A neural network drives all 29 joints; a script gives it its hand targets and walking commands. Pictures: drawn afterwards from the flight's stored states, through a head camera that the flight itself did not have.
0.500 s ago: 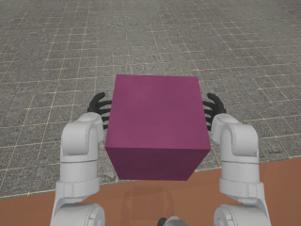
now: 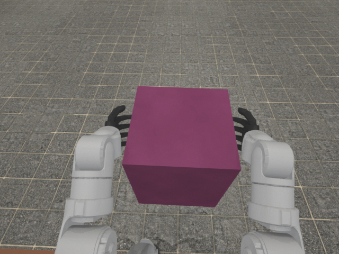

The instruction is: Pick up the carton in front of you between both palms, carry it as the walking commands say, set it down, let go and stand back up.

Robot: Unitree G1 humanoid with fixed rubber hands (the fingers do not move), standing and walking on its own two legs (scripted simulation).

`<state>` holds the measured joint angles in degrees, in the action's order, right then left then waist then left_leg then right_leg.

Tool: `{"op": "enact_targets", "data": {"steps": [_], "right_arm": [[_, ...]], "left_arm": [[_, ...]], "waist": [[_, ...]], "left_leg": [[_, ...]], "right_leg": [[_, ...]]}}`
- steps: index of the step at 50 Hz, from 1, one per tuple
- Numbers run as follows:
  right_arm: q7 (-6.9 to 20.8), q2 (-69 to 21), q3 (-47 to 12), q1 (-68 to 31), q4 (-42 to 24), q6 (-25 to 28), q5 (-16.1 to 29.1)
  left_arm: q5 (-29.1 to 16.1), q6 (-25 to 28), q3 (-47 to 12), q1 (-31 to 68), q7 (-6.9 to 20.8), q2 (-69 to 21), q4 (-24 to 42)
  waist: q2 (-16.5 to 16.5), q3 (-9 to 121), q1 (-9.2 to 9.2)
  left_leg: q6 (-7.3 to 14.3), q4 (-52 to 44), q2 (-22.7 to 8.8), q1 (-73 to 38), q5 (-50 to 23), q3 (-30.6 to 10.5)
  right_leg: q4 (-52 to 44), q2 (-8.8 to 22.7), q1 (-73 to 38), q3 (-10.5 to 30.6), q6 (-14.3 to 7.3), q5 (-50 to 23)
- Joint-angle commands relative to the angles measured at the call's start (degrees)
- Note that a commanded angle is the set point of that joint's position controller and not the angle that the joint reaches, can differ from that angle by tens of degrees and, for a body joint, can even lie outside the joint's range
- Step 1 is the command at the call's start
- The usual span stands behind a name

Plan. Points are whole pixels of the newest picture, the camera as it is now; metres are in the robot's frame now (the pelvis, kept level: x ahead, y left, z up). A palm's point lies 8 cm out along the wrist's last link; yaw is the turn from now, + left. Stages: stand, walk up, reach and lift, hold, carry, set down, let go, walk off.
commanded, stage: carry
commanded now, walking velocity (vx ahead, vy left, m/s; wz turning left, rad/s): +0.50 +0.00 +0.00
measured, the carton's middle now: (179, 151) +0.37 +0.02 +0.03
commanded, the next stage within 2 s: none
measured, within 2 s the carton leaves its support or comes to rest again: neither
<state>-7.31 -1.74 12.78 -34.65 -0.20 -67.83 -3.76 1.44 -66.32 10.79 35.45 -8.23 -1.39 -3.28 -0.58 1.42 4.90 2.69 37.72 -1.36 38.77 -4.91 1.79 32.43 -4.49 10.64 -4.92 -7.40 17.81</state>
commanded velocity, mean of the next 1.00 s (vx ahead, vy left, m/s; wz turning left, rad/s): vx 0.50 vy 0.00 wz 0.00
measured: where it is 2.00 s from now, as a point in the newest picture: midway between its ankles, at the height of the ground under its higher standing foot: (184, 117)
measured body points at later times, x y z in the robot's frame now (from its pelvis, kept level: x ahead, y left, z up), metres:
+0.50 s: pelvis +0.31 +0.03 -0.05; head +0.36 +0.03 +0.40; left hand +0.69 +0.15 +0.04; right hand +0.67 -0.15 +0.04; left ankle +0.22 +0.07 -0.77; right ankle +0.46 -0.11 -0.72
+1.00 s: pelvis +0.62 +0.00 -0.04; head +0.64 -0.01 +0.41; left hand +0.97 +0.17 +0.07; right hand +0.98 -0.14 +0.06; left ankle +0.73 +0.16 -0.73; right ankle +0.55 -0.06 -0.78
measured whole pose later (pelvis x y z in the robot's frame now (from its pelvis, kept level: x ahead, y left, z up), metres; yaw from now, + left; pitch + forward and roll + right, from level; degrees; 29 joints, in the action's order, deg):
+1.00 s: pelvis +0.62 +0.00 -0.04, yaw +1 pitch +6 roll +1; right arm -7.3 -2.9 12.0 -32.8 -0.2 -68.6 -5.1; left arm 3.2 -68.0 12.1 33.0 -7.6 -2.8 -1.6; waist -0.2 3.7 2.5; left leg -0.4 43.8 -3.9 38.8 9.0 3.0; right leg 19.5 -1.7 9.2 -5.5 -4.7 16.1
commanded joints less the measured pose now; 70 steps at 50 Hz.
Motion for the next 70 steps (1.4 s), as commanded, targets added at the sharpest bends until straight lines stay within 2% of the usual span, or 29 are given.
{"op": "enact_targets", "data": {"steps": [1, 3, 5, 6, 7, 8, 9, 10, 13, 18, 26, 28, 29, 30, 31, 32, 33, 35, 37, 43, 52, 55, 56, 57, 58, 59, 62, 66, 70], "right_arm": [[10.2, -55.1, -37.7, -35.2, -1.3, 1.1, 18.9], [10.6, -52.9, -36.0, -33.8, 1.6, 0.4, 17.9], [11.1, -51.2, -33.4, -33.1, 4.2, 0.0, 17.0], [11.3, -49.8, -31.8, -33.3, 6.0, -0.1, 16.4], [11.4, -49.7, -30.8, -32.4, 9.1, -0.4, 16.3], [11.6, -49.8, -31.0, -34.1, 8.5, 0.1, 17.4], [12.3, -54.7, -32.9, -35.5, 6.4, 0.2, 20.3], [12.6, -57.6, -34.6, -42.3, 3.0, 0.6, 22.2], [13.5, -64.3, -38.6, -48.6, -2.8, 1.1, 27.7], [14.7, -65.9, -40.7, -44.7, -3.5, 2.4, 29.8], [14.8, -60.9, -42.6, -40.2, -5.1, 3.2, 29.5], [14.7, -59.0, -41.8, -37.5, -3.0, 2.6, 28.4], [14.8, -58.1, -41.5, -36.7, -1.7, 2.2, 28.0], [14.9, -57.6, -41.4, -36.5, -0.4, 2.0, 27.5], [15.2, -57.6, -41.0, -37.6, 0.7, 1.7, 27.0], [15.2, -59.0, -40.2, -36.4, 3.6, 1.0, 26.7], [15.0, -57.9, -39.6, -35.9, 3.9, 0.8, 25.8], [14.6, -61.0, -39.0, -40.2, 2.4, 1.3, 25.6], [13.5, -62.2, -38.4, -41.8, 0.4, 1.8, 24.9], [10.7, -60.3, -38.0, -38.9, -2.5, 1.8, 21.8], [13.0, -62.4, -40.6, -26.5, -2.4, -0.8, 19.9], [14.5, -63.5, -41.7, -21.1, -4.4, -1.5, 20.0], [15.0, -63.7, -42.1, -18.6, -4.7, -1.5, 20.0], [15.6, -63.6, -42.3, -16.4, -5.3, -1.4, 19.9], [15.7, -62.0, -42.0, -15.4, -5.5, -0.9, 18.4], [16.0, -63.6, -42.8, -13.6, -6.4, -0.5, 18.9], [16.8, -65.7, -46.0, -13.4, -15.7, 0.5, 21.4], [17.8, -65.2, -47.5, -4.8, -19.7, 1.2, 22.7], [18.3, -60.1, -47.7, -0.1, -22.1, 0.3, 22.9]], "left_arm": [[-26.0, 0.1, -39.1, 39.2, 15.5, -59.4, 6.2], [-25.8, -0.2, -38.7, 38.5, 15.8, -58.8, 3.1], [-26.3, -0.4, -38.1, 40.0, 16.1, -58.6, 0.5], [-26.4, -0.7, -37.5, 41.6, 16.3, -59.3, -0.3], [-26.6, -1.4, -36.2, 42.9, 16.0, -59.2, -2.6], [-26.7, -1.5, -35.5, 44.0, 15.8, -60.2, -2.2], [-26.2, -1.2, -35.6, 45.1, 15.5, -60.0, -0.7], [-25.8, -1.0, -35.1, 48.0, 15.0, -62.8, 0.6], [-23.9, -0.2, -34.1, 46.1, 13.6, -64.2, 3.1], [-19.7, 1.6, -35.0, 38.7, 11.4, -63.7, 4.3], [-17.4, 1.7, -38.3, 36.9, 10.5, -57.4, 9.2], [-17.3, 0.8, -38.0, 34.9, 10.9, -55.4, 8.0], [-17.1, 0.5, -37.5, 33.8, 11.1, -54.6, 6.9], [-16.9, 0.2, -36.7, 33.2, 11.5, -53.8, 6.1], [-16.8, -0.1, -35.8, 32.3, 12.0, -52.9, 4.6], [-16.5, -0.1, -34.8, 32.9, 12.3, -51.2, 2.4], [-17.7, -0.2, -35.1, 30.7, 13.0, -53.8, 0.5], [-21.2, 0.3, -37.0, 38.0, 14.3, -59.3, 4.3], [-25.3, 0.6, -39.3, 45.0, 15.0, -63.3, 7.9], [-27.6, 0.0, -39.3, 45.0, 15.6, -62.8, 10.5], [-21.2, -2.7, -37.2, 27.5, 17.4, -62.6, 6.9], [-19.0, -3.0, -38.3, 20.4, 17.3, -62.5, 9.0], [-18.7, -3.0, -39.0, 18.9, 17.4, -62.4, 10.1], [-18.6, -3.0, -39.8, 17.9, 17.7, -62.1, 11.5], [-19.3, -3.4, -41.2, 18.1, 18.1, -63.9, 12.8], [-19.6, -3.2, -42.1, 18.0, 18.4, -63.2, 14.6], [-19.2, -1.4, -43.9, 13.9, 18.1, -65.7, 18.6], [-17.3, -0.1, -46.1, 4.4, 16.7, -65.1, 23.5], [-16.9, -0.5, -46.6, -0.5, 16.1, -61.4, 26.2]], "waist": [[5.7, 22.6, 2.69], [6.0, 22.3, 0.53], [3.3, 25.2, -5.59], [-7.8, 30.0, -5.56], [-15.0, 34.7, -7.39], [-15.2, 38.1, -9.56], [-4.8, 31.0, -8.33], [-5.1, 29.5, -7.90], [-0.2, 25.6, -6.44], [-4.7, 27.8, -8.35], [-5.6, 23.6, -10.66], [-7.3, 24.4, -9.21], [-7.0, 26.4, -6.53], [-5.5, 28.9, -3.20], [3.0, 33.6, -2.40], [14.7, 39.8, -2.15], [11.3, 40.4, -1.46], [4.2, 30.9, -1.78], [2.5, 28.4, -3.50], [6.0, 27.2, -2.87], [8.5, 18.8, -1.77], [9.3, 20.1, -3.73], [7.9, 23.1, -5.15], [3.8, 27.3, -6.41], [-8.8, 32.7, -5.72], [-14.4, 29.6, -6.26], [-2.1, 23.6, -5.80], [-5.4, 22.8, -5.30], [-7.2, 18.4, -5.66]], "left_leg": [[1.6, -11.6, 3.8, -1.5, -9.8, 4.6], [3.0, -16.2, 3.8, -11.7, -11.3, 4.7], [3.0, -17.4, -0.1, -33.4, -17.0, 3.1], [6.3, -1.7, -13.4, -51.9, -43.4, -9.0], [12.5, 2.1, -20.4, -65.8, -44.0, -22.1], [19.4, -5.8, -23.8, -66.5, -9.8, -35.7], [12.9, -13.1, -16.5, -54.4, 11.1, -31.0], [13.9, -13.8, -17.4, -49.6, 12.4, -31.1], [9.5, -16.7, -13.3, -36.6, 11.2, -22.5], [8.6, -11.1, -10.4, -45.9, -15.2, -14.8], [6.4, -9.0, -4.8, -49.0, -27.2, -5.6], [4.2, -4.4, -5.0, -45.4, -33.1, -3.2], [2.5, 1.7, -4.6, -42.8, -34.3, -0.3], [1.1, 10.3, -3.6, -36.5, -26.7, 1.9], [-0.7, 21.3, -1.4, -22.5, 5.6, 1.7], [-3.5, 39.5, 6.3, -1.4, 39.3, -0.9], [-1.8, 44.0, 4.0, 3.0, 36.7, -4.5], [-1.1, 38.5, 0.3, 6.1, 30.4, -3.7], [-1.7, 32.8, -1.3, 1.5, 27.0, -3.4], [-3.1, 19.5, -2.3, 3.2, 22.2, 0.0], [-2.7, -5.5, 0.4, 0.1, 7.5, 6.4], [-1.5, -15.4, 3.6, -16.1, 4.5, 11.1], [-1.0, -16.8, 3.3, -28.7, 4.4, 11.3], [0.5, -14.9, -4.6, -42.6, 6.3, 1.4], [9.3, -13.7, -20.1, -58.0, 4.7, -23.6], [12.7, -19.4, -22.3, -59.7, 1.3, -33.6], [8.0, -21.5, -18.7, -47.4, 2.0, -19.0], [5.9, -26.8, -15.4, -40.6, 8.1, -8.7], [5.1, -27.5, -12.8, -41.1, 2.3, -2.2]], "right_leg": [[3.9, 10.1, -21.3, 9.2, -1.8, -41.8], [10.7, 10.0, -16.8, 7.8, -0.3, -42.5], [27.3, 7.8, -3.3, 3.0, 2.2, -31.9], [40.1, 5.3, 14.8, 2.9, 4.5, 1.9], [50.4, 0.6, 29.8, 5.4, 6.2, 21.7], [58.3, 0.5, 38.7, 6.8, 6.1, 19.7], [50.3, 4.5, 37.2, 7.1, 4.9, 13.8], [50.2, 4.5, 36.8, 6.8, 4.9, 11.2], [41.4, 7.5, 30.7, 6.6, 6.5, 5.0], [33.8, 7.6, 39.1, 3.7, 7.3, -2.3], [1.7, 2.0, 29.6, -3.9, 4.3, -21.2], [-5.6, -0.1, 15.9, -5.1, 2.8, -24.7], [-9.4, -0.3, 6.1, -6.1, 2.3, -27.9], [-10.2, 2.7, -5.5, -4.2, 1.8, -30.8], [-0.7, 16.6, -21.8, 10.8, -0.5, -50.4], [0.4, 28.8, -39.7, 32.6, -12.2, -49.1], [-4.9, 27.2, -36.6, 36.4, -12.9, -26.6], [-9.7, 21.7, -25.0, 28.8, -7.5, -20.4], [-12.6, 20.1, -16.5, 23.8, -5.3, -18.4], [-14.5, 18.5, -16.7, 15.8, -5.7, -24.0], [-13.2, 15.3, -23.1, 5.9, -0.4, -43.1], [-5.2, 14.3, -19.1, 0.9, 3.2, -53.1], [2.0, 13.1, -13.3, -1.8, 5.1, -48.9], [12.9, 12.0, -2.7, -2.6, 6.8, -31.4], [28.3, 6.8, 16.0, -2.0, 8.8, -13.7], [36.8, 1.8, 28.7, 1.0, 8.9, 9.9], [35.5, 10.0, 29.8, 5.7, 7.0, 4.1], [21.7, 10.3, 24.2, 2.1, 9.0, -1.4], [7.8, 9.5, 24.5, -1.4, 9.7, -8.7]]}}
